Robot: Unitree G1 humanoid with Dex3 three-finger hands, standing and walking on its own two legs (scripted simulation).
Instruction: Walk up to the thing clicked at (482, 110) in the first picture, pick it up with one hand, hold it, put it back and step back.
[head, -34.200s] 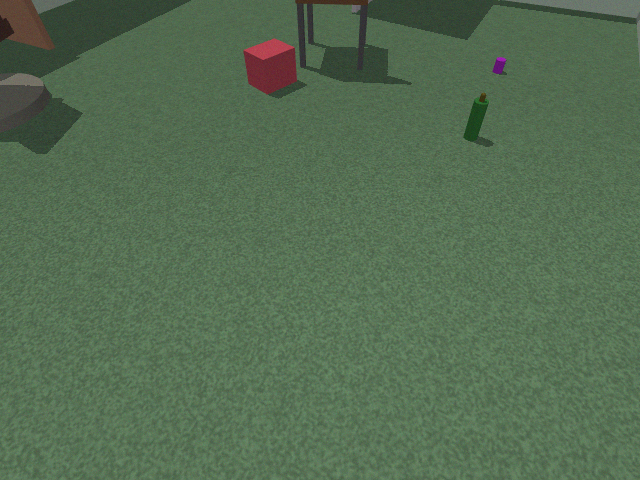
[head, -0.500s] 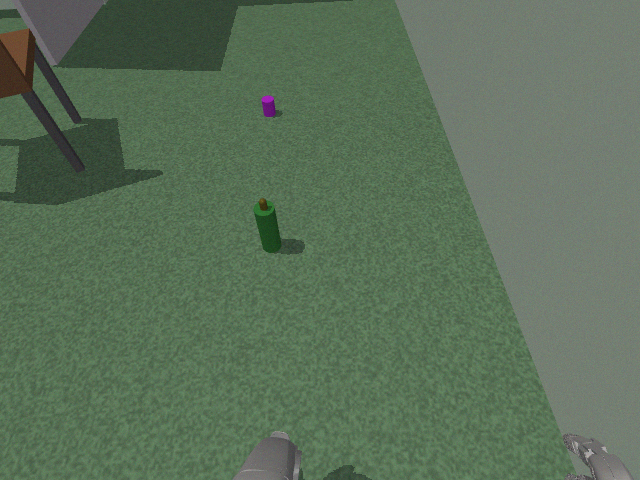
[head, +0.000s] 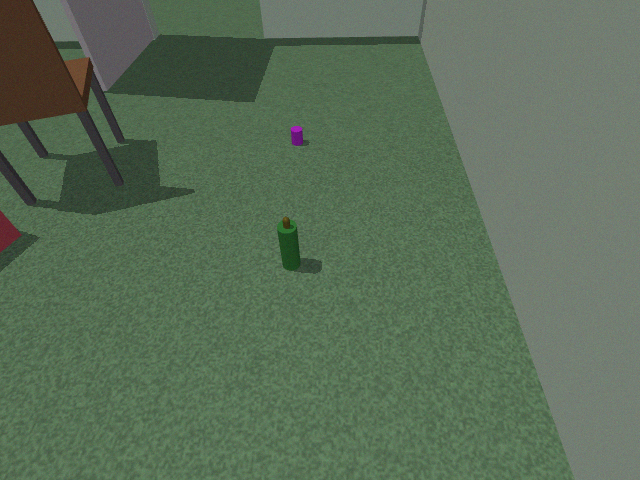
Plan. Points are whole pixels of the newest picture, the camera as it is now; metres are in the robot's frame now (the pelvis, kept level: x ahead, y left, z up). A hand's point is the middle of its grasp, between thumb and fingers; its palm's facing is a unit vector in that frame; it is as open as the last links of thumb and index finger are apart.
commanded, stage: step back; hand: left
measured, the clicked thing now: (288, 242) +1.03 +0.18 -0.63
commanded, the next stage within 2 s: stand in 0.58 s
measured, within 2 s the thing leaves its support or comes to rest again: neither
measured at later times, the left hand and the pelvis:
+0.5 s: hand out of the picture +0.13 +0.29 -0.14, palm faces -0.01 -0.93 -0.36, open 7.3 cm; pelvis +0.04 +0.03 +0.01, yaw -1 degrees
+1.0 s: hand out of the picture +0.12 +0.27 -0.13, palm faces -0.05 -0.94 -0.33, open 7.3 cm; pelvis +0.03 +0.02 +0.02, yaw -1 degrees
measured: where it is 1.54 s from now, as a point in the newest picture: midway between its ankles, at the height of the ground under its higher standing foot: outside the picture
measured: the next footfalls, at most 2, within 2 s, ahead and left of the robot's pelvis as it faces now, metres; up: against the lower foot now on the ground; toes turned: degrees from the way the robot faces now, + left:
none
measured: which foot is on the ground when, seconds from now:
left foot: down 0.00-1.00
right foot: down 0.00-1.00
